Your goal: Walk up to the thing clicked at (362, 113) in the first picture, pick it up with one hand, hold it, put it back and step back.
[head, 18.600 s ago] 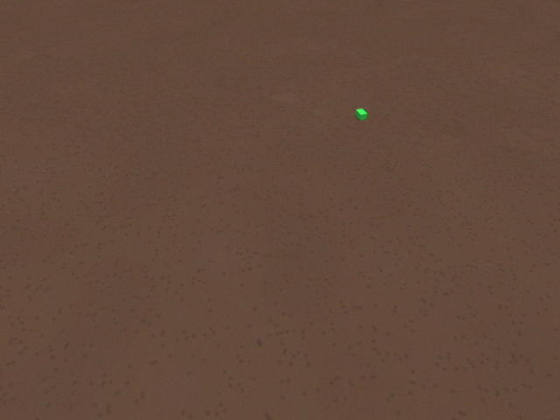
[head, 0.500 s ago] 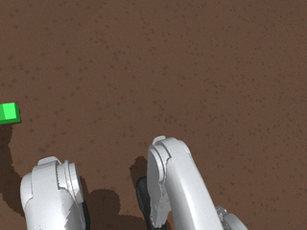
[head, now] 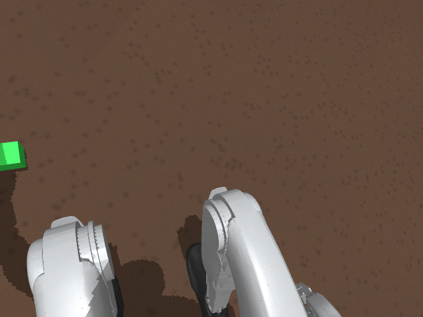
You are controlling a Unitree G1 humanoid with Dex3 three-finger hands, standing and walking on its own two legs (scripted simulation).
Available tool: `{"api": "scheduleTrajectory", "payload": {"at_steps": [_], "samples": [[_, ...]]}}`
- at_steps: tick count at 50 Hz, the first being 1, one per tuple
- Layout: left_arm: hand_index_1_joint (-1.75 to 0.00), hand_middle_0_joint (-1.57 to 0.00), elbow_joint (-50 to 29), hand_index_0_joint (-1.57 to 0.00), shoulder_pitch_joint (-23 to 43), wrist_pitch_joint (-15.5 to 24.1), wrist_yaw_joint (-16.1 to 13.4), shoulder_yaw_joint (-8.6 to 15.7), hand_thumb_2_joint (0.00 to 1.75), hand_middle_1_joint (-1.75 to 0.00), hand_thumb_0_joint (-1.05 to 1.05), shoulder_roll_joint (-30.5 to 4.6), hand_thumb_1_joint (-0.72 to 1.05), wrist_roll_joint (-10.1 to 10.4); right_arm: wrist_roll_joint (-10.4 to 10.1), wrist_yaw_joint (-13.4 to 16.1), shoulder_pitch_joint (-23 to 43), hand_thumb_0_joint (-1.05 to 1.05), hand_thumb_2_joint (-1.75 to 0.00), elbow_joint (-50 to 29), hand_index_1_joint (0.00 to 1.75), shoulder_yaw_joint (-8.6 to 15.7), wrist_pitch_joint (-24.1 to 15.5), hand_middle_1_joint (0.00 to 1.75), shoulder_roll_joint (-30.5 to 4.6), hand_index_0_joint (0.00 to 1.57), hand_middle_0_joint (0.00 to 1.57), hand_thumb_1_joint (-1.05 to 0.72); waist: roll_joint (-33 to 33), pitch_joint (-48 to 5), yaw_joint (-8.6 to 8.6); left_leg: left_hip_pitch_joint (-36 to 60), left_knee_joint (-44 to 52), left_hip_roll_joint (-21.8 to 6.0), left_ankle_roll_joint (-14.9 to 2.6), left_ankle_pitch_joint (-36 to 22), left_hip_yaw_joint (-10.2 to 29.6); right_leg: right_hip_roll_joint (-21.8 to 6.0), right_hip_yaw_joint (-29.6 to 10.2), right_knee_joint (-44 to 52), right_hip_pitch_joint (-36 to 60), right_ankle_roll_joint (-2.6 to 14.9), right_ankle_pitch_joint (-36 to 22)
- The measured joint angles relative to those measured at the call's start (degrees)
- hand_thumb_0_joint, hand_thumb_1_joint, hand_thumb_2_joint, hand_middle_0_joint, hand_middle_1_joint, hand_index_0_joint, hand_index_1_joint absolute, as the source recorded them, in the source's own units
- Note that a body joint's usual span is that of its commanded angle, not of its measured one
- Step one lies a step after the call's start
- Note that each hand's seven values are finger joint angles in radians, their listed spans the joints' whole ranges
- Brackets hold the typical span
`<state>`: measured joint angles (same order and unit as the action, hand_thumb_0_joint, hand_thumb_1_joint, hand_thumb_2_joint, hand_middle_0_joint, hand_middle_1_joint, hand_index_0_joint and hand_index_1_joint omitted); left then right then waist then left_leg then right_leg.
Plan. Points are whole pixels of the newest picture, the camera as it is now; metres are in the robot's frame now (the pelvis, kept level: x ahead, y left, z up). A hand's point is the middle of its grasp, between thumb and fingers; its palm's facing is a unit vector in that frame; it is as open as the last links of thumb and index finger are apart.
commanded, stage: rise first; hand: left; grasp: from above
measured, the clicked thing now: (2, 157) +0.47 +0.34 -0.30
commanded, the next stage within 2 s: approach in 0.26 s
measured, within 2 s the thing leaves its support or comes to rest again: neither
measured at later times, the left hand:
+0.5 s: hand out of the picture +0.43 +0.37 -0.17, palm faces -0.45 -0.07 -0.89, open 12.9 cm
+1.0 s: hand out of the picture +0.46 +0.33 -0.15, palm faces -0.42 -0.04 -0.91, open 12.7 cm
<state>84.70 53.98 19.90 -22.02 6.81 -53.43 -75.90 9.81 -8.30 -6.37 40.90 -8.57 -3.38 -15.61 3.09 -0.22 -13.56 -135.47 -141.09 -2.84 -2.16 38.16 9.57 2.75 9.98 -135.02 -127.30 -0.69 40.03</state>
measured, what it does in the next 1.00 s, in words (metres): stands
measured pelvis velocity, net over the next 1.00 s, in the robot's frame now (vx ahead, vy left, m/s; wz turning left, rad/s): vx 0.00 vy -0.01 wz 0.01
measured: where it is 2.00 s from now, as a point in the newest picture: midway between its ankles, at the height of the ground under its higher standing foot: (164, 314)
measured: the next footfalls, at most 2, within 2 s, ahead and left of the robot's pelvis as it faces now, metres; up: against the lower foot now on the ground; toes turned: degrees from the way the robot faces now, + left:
none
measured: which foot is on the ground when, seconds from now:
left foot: down 0.00-1.00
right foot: down 0.00-1.00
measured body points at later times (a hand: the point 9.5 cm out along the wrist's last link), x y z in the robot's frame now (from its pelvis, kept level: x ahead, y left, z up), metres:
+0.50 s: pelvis +0.00 +0.00 +0.00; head +0.23 +0.11 +0.37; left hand +0.45 +0.37 -0.12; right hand +0.08 -0.26 -0.09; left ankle +0.08 +0.12 -0.28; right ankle +0.10 -0.11 -0.28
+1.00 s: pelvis +0.00 -0.01 +0.00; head +0.23 +0.07 +0.38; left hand +0.48 +0.33 -0.10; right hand +0.05 -0.27 -0.09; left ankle +0.08 +0.12 -0.28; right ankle +0.10 -0.11 -0.28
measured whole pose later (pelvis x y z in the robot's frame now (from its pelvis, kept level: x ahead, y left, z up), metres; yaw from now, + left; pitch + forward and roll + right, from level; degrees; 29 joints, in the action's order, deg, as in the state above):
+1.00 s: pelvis +0.00 -0.01 +0.00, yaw +1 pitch +32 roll -9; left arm 89.4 58.2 9.8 -24.9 5.4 -49.2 -72.7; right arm 8.8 -8.2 -8.9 39.9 -9.7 -4.7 -17.2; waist 0.4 -0.7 -17.3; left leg -135.6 -139.4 -3.7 -1.7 37.2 8.4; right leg 3.4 8.9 -134.4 -129.4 -0.2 38.3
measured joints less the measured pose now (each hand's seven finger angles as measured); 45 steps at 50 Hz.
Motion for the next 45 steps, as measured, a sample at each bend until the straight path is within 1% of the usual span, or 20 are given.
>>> {"api": "scheduleTrajectory", "payload": {"at_steps": [5, 13, 21, 25, 29, 32, 34, 37, 41, 43, 45], "samples": [[-0.73, -0.35, -0.5, -0.33, -0.2, 0.0, 0.4, 0.4, 0.78, -0.71, 0.0, 0.0, -0.27, 0.1, -0.1, 0.0, -0.2, 0.01, -0.89, -0.1, 0.3, 0.0, 0.0, 0.3, 0.0, 0.2, 0.2, -0.9, 0.0, 0.2, 0.0, 0.0, 0.1, 0.1, 0.04, -0.1, -0.1, -0.1, -0.1, 0.0, 0.0, 0.03, 0.0], [-0.74, -0.33, -0.1, -0.32, 0.2, 0.2, 0.6, -0.2, 0.79, -0.73, 0.0, -0.3, -0.28, 0.3, 0.0, 0.0, -0.3, 0.01, -0.89, 0.0, 0.3, -0.2, 0.1, 0.3, -0.1, 0.2, 0.2, -0.9, 0.1, 0.3, -0.06, 0.0, 0.1, 0.2, 0.09, -0.1, 0.0, -0.1, 0.0, 0.0, 0.1, 0.05, 0.0], [-0.75, -0.33, -1.2, -0.31, -0.2, 0.7, 0.4, 0.6, 0.8, -0.74, 0.0, -0.3, -0.29, 0.0, 0.1, 0.0, -0.5, 0.01, -0.89, 0.0, 0.3, -0.1, 0.2, 0.3, -0.1, 0.2, 0.2, -0.9, 0.0, 0.3, -0.02, 0.1, -0.1, 0.2, 0.16, 0.1, 0.2, -0.1, 0.1, -0.1, 0.2, 0.07, 0.1], [-0.76, -0.32, -1.3, -0.3, 0.1, -0.2, 0.5, -1.0, 0.8, -0.75, 0.0, 0.3, -0.3, 0.4, 0.0, -0.1, -0.6, 0.01, -0.89, 0.1, 0.3, 0.3, 0.0, 0.3, 0.0, 0.2, 0.2, -0.91, -0.1, 0.0, 0.04, 0.1, 0.2, 0.2, 0.12, 0.0, -0.1, -0.1, -0.1, 0.1, 0.1, 0.03, 0.1], [-0.78, -0.31, -1.9, -0.29, 0.7, -1.0, 0.7, -3.9, 0.81, -0.77, 0.0, 2.3, -0.31, 1.0, -0.2, -0.2, -1.0, 0.01, -0.89, 0.3, 0.3, 0.7, -0.2, 0.3, 0.2, 0.2, 0.2, -0.91, -0.2, -0.6, 0.17, 0.1, 0.8, 0.2, 0.14, -0.1, -0.5, -0.1, -0.4, 0.4, -0.1, 0.05, 0.1], [-0.79, -0.3, -1.7, -0.29, 1.5, -1.5, -0.2, -5.6, 0.8, -0.78, 0.0, 4.4, -0.3, 1.4, -0.2, -0.1, -1.2, 0.0, -0.89, 0.4, 0.3, 0.7, -0.5, 0.3, 0.4, 0.2, 0.2, -0.91, -0.1, -1.0, -0.17, 0.2, 1.2, 0.1, 0.26, -0.1, -0.6, -0.1, -0.6, 0.7, -0.2, 0.14, 0.0], [-0.79, -0.3, -0.9, -0.3, 2.1, -1.8, -1.2, -6.0, 0.8, -0.79, 0.0, 5.6, -0.3, 1.2, -0.2, 0.0, -1.1, 0.0, -0.89, 0.4, 0.3, 0.4, -0.7, 0.3, 0.5, 0.2, 0.2, -0.91, -0.2, -1.2, -0.75, 0.3, 1.4, 0.1, 0.36, -0.1, -0.5, -0.1, -0.5, 0.9, -0.2, 0.22, -0.1], [-0.79, -0.31, 0.9, -0.3, 3.2, -2.5, -3.3, -4.9, 0.79, -0.79, 0.0, 6.7, -0.29, 0.1, 0.0, 0.2, -1.2, 0.0, -0.89, -0.1, 0.3, 0.0, -1.1, 0.3, 0.4, 0.2, 0.2, -0.91, -0.4, -1.2, -2.02, 0.1, 1.6, 0.0, 0.5, -0.3, -0.3, 0.1, -0.3, 1.2, -0.5, 0.35, -0.5], [-0.79, -0.32, 2.5, -0.31, 4.4, -4.7, -5.6, -2.6, 0.78, -0.79, 0.0, 6.6, -0.28, -1.4, 0.1, 0.1, -1.6, 0.0, -0.89, -1.1, 0.3, -0.7, -1.6, 0.3, -0.2, 0.2, 0.2, -0.91, -0.9, -0.6, -3.75, -0.1, 1.7, -0.2, 0.63, -0.7, -0.4, 0.2, -0.4, 1.1, -1.0, 0.52, -1.1], [-0.78, -0.32, 2.3, -0.32, 4.3, -6.0, -6.3, -1.3, 0.78, -0.78, 0.0, 6.5, -0.27, -1.2, -0.1, 0.1, -2.0, 0.0, -0.89, -1.4, 0.3, -0.9, -1.6, 0.3, -0.7, 0.2, 0.2, -0.91, -1.3, -0.5, -4.11, -0.2, 1.7, -0.3, 0.66, -0.9, -0.5, 0.3, -0.5, 1.0, -1.4, 0.59, -1.3], [-0.78, -0.32, 2.4, -0.32, 4.3, -7.3, -6.4, -0.8, 0.77, -0.78, 0.0, 6.2, -0.27, -0.4, -0.3, 0.1, -2.4, 0.0, -0.89, -1.4, 0.3, -1.0, -1.6, 0.3, -1.0, 0.2, 0.2, -0.91, -1.8, -0.6, -4.16, -0.2, 1.7, -0.5, 0.66, -0.9, -0.7, 0.4, -0.7, 0.9, -1.7, 0.63, -1.5]]}}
